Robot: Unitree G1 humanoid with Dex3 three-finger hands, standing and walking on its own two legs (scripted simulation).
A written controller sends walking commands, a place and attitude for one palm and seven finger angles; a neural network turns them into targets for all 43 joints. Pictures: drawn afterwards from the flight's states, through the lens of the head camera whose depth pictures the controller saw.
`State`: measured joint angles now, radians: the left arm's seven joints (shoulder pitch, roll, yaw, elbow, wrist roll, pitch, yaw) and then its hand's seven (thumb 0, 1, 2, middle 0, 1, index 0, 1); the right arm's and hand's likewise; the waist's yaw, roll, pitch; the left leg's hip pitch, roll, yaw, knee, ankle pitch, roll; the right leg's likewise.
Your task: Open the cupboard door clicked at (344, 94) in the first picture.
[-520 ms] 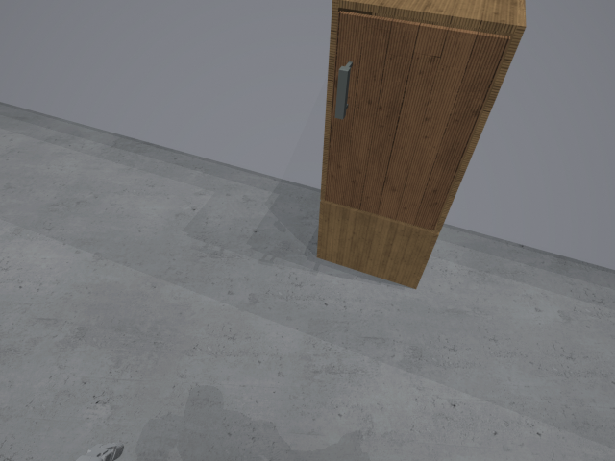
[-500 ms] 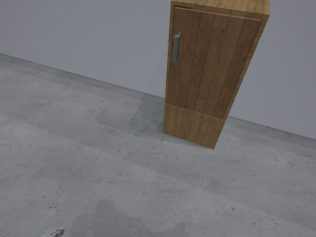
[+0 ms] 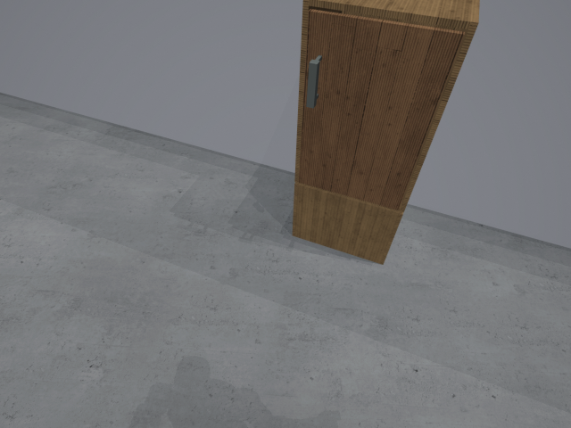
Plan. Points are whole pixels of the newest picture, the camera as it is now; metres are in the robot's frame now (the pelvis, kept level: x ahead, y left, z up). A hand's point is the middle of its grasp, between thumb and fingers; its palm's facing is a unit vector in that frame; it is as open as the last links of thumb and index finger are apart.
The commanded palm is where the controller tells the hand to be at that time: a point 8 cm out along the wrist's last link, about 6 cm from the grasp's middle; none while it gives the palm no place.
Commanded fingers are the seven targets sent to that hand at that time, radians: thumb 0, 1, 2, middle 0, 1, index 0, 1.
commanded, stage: stand and wait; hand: left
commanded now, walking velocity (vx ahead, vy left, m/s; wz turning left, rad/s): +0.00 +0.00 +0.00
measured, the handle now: (315, 81) +0.99 -0.02 +0.01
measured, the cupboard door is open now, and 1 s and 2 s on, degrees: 0 0 0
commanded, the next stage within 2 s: look at it before walking up in 0.30 s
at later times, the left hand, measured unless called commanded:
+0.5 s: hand out of the picture +0.07 +0.24 -0.15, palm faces -0.03 -0.94 -0.33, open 7.4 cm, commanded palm none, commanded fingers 0.00 0.90 0.90 -0.20 -0.30 -0.20 -0.30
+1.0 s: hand out of the picture +0.08 +0.24 -0.15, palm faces -0.03 -0.94 -0.34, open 7.4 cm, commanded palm none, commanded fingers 0.00 0.90 0.90 -0.20 -0.30 -0.20 -0.30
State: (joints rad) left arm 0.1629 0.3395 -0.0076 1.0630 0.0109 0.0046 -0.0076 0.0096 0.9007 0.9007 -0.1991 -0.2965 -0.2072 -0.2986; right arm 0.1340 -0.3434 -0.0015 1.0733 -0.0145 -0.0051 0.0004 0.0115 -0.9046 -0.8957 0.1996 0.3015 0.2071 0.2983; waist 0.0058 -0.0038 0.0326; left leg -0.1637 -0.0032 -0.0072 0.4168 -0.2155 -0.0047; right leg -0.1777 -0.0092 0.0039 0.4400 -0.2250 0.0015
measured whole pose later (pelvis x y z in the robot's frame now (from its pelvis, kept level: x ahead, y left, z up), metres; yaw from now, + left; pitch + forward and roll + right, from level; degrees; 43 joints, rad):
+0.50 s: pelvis -0.01 -0.01 +0.00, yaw +0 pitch -2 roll +0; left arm 0.13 0.34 -0.01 1.08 0.01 0.00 -0.01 0.01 0.90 0.90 -0.20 -0.30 -0.21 -0.30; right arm 0.14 -0.34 0.00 1.11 -0.01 -0.01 0.00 0.01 -0.90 -0.90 0.20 0.30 0.21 0.30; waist 0.00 0.00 0.02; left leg -0.16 0.01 -0.01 0.38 -0.19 -0.01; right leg -0.17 0.00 0.01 0.41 -0.20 -0.01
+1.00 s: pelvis +0.01 -0.01 +0.00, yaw -1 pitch -2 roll +0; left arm 0.14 0.34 0.00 1.09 0.01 -0.01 -0.01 0.01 0.90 0.90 -0.20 -0.30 -0.21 -0.30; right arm 0.11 -0.34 0.00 1.11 -0.01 -0.01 0.00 0.01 -0.90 -0.90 0.20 0.30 0.21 0.30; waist 0.01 0.00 0.03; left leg -0.13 0.01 0.00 0.36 -0.20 -0.02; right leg -0.15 0.01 0.01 0.39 -0.21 -0.01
